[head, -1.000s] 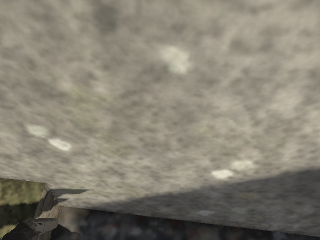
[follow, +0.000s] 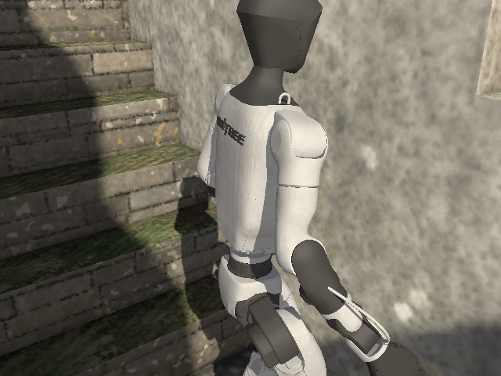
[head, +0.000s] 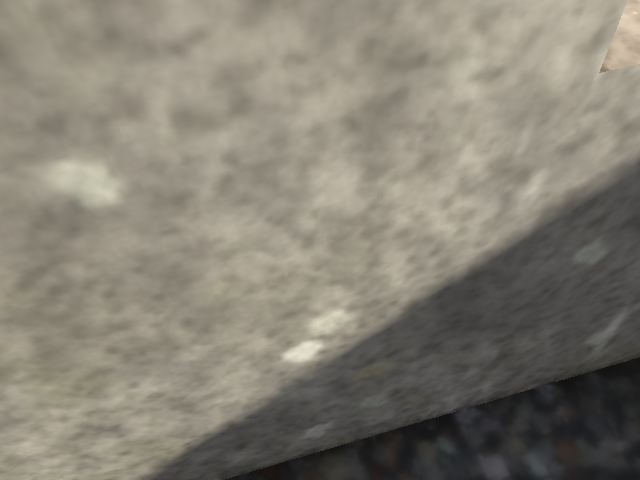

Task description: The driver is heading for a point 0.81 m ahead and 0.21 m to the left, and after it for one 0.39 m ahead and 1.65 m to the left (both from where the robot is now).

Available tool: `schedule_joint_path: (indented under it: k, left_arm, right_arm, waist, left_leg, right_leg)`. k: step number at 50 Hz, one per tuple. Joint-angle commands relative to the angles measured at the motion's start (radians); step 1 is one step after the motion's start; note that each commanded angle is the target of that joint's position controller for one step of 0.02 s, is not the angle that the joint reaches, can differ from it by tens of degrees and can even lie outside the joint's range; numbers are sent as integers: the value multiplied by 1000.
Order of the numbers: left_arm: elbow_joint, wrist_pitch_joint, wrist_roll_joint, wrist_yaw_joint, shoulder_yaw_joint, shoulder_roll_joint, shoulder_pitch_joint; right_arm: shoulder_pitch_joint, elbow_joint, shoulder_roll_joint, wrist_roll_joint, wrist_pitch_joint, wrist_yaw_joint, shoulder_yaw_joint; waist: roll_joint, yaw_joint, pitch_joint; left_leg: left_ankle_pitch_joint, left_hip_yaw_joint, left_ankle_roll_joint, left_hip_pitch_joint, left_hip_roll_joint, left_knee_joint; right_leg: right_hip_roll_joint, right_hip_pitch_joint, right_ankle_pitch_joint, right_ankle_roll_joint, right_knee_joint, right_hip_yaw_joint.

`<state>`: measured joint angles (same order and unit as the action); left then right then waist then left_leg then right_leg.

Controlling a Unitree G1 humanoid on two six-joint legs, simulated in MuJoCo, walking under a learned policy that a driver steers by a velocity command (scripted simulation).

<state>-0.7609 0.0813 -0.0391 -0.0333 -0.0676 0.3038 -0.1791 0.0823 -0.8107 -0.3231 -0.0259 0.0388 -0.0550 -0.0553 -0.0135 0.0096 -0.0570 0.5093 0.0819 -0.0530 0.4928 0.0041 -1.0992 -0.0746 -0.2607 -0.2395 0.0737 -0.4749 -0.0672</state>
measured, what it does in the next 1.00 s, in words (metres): steps to the right, turning left: left foot, then right foot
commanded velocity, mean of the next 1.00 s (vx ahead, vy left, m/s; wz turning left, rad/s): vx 0.07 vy -0.16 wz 0.38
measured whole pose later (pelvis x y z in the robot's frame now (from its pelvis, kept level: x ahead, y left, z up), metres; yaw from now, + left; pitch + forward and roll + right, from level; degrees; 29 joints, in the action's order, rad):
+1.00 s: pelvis -0.02 -0.11 -0.01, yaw +24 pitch +3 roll -1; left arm -0.67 -0.01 0.00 -0.04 -0.11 0.34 -0.13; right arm -0.04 -0.61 -0.31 0.02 -0.01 0.00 -0.08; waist -0.04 0.01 -0.05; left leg 0.27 -0.05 0.01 0.34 -0.06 -0.60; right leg 0.14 -0.22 -0.36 -0.03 -0.56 0.34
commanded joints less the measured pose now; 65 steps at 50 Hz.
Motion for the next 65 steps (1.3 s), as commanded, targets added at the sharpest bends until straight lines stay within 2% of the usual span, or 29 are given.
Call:
schedule_joint_path:
  k: [1,3,4,7,9,10,11,13,15,19,21,22,23,26,29,31,36,46,49,50,51,52,54,56,61,62,63,64,65]
  left_arm:
    - [174,-18,93,-1,-44,155,230]
    - [198,-68,67,-11,-45,180,191]
    - [219,-94,72,34,-35,186,194]
    - [291,-103,41,98,-3,91,186]
    - [324,-96,22,93,39,-50,127]
    - [296,-94,28,90,21,16,6]
    - [287,-106,46,74,-11,124,-6]
    - [323,-133,-14,62,-27,176,47]
    - [349,-135,-37,63,-2,91,75]
    - [323,-111,14,55,14,-9,-18]
    - [281,-116,41,61,-9,38,-108]
    - [295,-119,32,56,-14,112,-106]
    - [305,-116,-22,53,-46,203,-115]
    - [321,-87,-8,20,-6,42,12]
    - [329,-76,20,-16,-27,74,103]
    - [307,-49,35,-51,-57,111,18]
    - [264,-56,23,-51,-64,116,48]
    - [165,-71,36,-16,-81,197,75]
    - [142,-77,51,-6,-67,147,120]
    - [136,-96,31,-7,-78,162,62]
    - [211,-99,-31,-12,-53,94,120]
    - [237,-78,-22,-9,-45,110,160]
    - [227,-59,25,-4,-31,132,224]
    - [167,-61,11,-8,-44,190,163]
    - [37,-77,66,-81,-14,125,-94]
    - [-15,-67,72,-87,-27,168,-217]
    - [-37,-51,65,-88,-40,203,-280]
    - [-26,-35,14,-92,-32,252,-324]
    - [-13,-18,-1,-103,-58,357,-260]
  right_arm:
    - [-108,65,-151,22,17,-20,-21]
    - [-63,72,-80,11,-6,-38,2]
    - [74,57,-97,65,-7,-60,-4]
    - [255,-39,-124,48,-5,-68,-14]
    - [348,-58,-171,-9,24,-63,-10]
    - [358,-36,-273,-10,37,-77,-20]
    - [249,-13,-340,21,54,-99,-41]
    - [110,8,-303,69,46,-92,-43]
    - [92,23,-290,62,22,-70,-49]
    - [93,75,-269,52,-12,-55,-70]
    - [156,79,-186,38,-10,-40,-48]
    - [206,103,-119,5,-8,-34,-32]
    - [208,134,-117,16,-3,-39,-34]
    - [189,108,-158,14,-40,-55,-59]
    - [183,143,-122,14,-37,-32,-54]
    - [49,195,-109,19,-58,21,-47]
    - [-37,258,-89,35,-96,54,-48]
    - [-160,283,-61,54,-49,68,-49]
    - [-13,205,-100,41,-37,48,-75]
    - [96,174,-152,48,-36,41,-105]
    - [147,158,-312,20,-37,37,-142]
    - [144,203,-303,-39,-12,44,-148]
    - [3,239,-247,-6,-9,42,-131]
    - [-114,271,-161,57,-28,9,-99]
    - [-163,342,-129,41,-62,82,-57]
    - [-167,378,-88,30,-56,100,-35]
    - [-86,375,21,10,-48,106,0]
    - [0,389,71,-29,-40,111,20]
    - [116,357,-28,9,-67,117,-4]
  waist:
    - [99,0,7]
    - [128,-6,109]
    - [126,-42,139]
    - [187,-37,128]
    - [-57,-47,159]
    - [-157,-15,175]
    - [-161,20,123]
    - [-144,55,86]
    - [-164,51,30]
    - [-194,56,10]
    - [-21,53,48]
    - [171,-4,137]
    - [354,2,269]
    - [195,-40,124]
    - [119,-101,135]
    - [-5,-34,166]
    - [77,-39,150]
    - [165,-13,179]
    - [142,-82,178]
    - [-22,-112,164]
    - [-314,-80,179]
    - [-213,-107,357]
    - [-86,-48,268]
    - [-51,-3,218]
    - [-96,50,172]
    - [-105,84,171]
    - [22,76,207]
    - [126,28,251]
    - [173,-24,222]
  left_leg:
    - [-117,42,-6,118,24,68]
    - [-184,28,-21,34,75,165]
    - [-236,-61,7,-161,73,426]
    - [-435,-108,52,-428,34,606]
    - [-668,299,231,-600,-304,652]
    - [-820,642,438,-490,-591,766]
    - [-566,751,419,-320,-638,877]
    - [-101,517,215,-231,-412,843]
    - [-168,343,116,-159,-263,853]
    - [-323,184,65,0,-160,872]
    - [-170,62,35,54,-37,565]
    - [69,-49,-9,190,57,269]
    - [114,-94,-48,181,27,19]
    - [52,-47,-54,238,-43,-290]
    - [-59,-49,-49,127,-76,-222]
    - [-83,55,-38,322,-100,-178]
    - [-146,-14,-64,244,-106,-59]
    - [-178,-169,10,-26,-74,356]
    - [-314,-201,91,-266,2,604]
    - [-666,-74,171,-464,-22,658]
    - [-1320,328,338,-698,-241,548]
    - [-1182,501,474,-651,-342,661]
    - [-837,422,398,-575,-283,730]
    - [-670,338,325,-414,-229,749]
    - [-419,183,237,68,14,637]
    - [-252,172,183,139,30,582]
    - [-25,120,129,276,102,291]
    - [170,169,84,279,117,-52]
    - [82,204,25,276,87,-218]
  right_leg:
    - [203,19,469,139,137,-297]
    - [166,16,519,113,97,-277]
    - [23,-81,270,132,105,-125]
    - [26,-200,-85,75,2,-197]
    - [-73,-382,-424,-25,-480,-185]
    - [-63,-430,-521,-128,-800,-173]
    - [6,-411,-402,-149,-933,-257]
    - [87,-353,-225,-148,-890,-241]
    - [68,-236,-201,-151,-600,-107]
    - [5,210,-25,-91,-52,49]
    - [36,290,-36,-40,131,42]
    - [188,364,450,35,49,-64]
    - [355,207,376,191,130,-237]
    - [298,138,492,167,139,-98]
    - [295,118,678,148,92,2]
    - [477,362,952,113,33,-163]
    - [425,305,709,135,125,-4]
    - [380,261,571,47,75,237]
    - [318,166,592,-40,-85,330]
    - [281,-52,237,-112,-299,353]
    - [153,-489,-431,-208,-597,293]
    - [103,-508,-513,-222,-774,28]
    - [90,-584,-328,-175,-774,-66]
    - [90,-491,-163,-178,-697,-87]
    - [3,190,14,-117,-95,55]
    - [43,312,117,-89,13,41]
    - [234,468,187,-22,30,-152]
    - [535,401,348,108,60,-515]
    - [693,216,123,258,250,-816]
Keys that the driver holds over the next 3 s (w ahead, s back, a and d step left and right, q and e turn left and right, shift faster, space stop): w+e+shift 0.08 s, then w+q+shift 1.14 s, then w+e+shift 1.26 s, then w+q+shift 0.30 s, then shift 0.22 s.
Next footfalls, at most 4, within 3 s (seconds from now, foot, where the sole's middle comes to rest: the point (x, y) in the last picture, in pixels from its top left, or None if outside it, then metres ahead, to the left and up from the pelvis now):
0.16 left None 0.10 0.16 -0.78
0.42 right None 0.02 -0.23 -0.78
1.00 left None -0.04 0.02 -0.78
1.26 right None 0.13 -0.15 -0.78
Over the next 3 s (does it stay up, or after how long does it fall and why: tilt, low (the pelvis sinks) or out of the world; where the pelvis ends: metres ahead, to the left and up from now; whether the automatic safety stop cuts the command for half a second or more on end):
stays up -0.07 -0.12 -0.01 its command is cut before an obstacle from the start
